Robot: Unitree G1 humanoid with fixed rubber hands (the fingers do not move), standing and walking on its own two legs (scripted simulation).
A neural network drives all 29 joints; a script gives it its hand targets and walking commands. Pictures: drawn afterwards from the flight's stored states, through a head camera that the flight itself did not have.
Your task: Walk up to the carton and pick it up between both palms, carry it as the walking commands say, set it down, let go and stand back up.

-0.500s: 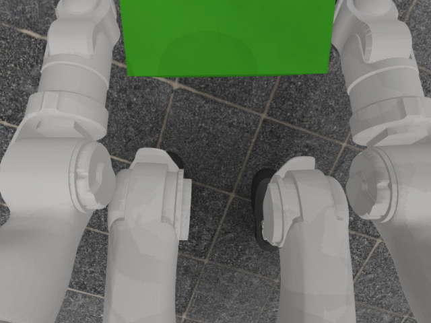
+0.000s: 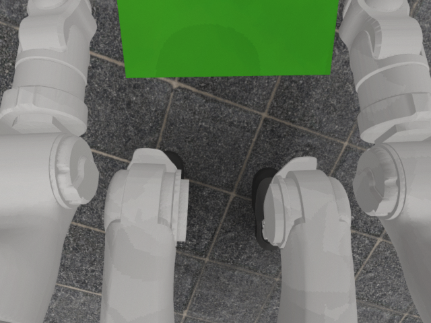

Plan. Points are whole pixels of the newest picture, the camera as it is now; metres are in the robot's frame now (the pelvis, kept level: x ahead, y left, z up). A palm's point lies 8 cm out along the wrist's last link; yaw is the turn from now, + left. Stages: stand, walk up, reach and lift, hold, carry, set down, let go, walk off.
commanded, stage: set down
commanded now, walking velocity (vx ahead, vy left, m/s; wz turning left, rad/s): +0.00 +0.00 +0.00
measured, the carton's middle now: out of the picture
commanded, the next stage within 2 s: let go in 1.26 s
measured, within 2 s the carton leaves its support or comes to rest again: neither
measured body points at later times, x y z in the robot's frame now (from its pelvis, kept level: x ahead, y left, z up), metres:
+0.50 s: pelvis -0.02 +0.00 +0.07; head +0.37 +0.04 +0.26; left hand +0.55 +0.27 -0.08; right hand +0.59 -0.11 -0.09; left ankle +0.11 +0.14 -0.34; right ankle +0.09 -0.11 -0.34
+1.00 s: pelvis -0.02 +0.00 +0.19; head +0.36 +0.05 +0.41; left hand +0.55 +0.28 +0.08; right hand +0.59 -0.12 +0.06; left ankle +0.11 +0.14 -0.34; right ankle +0.09 -0.11 -0.34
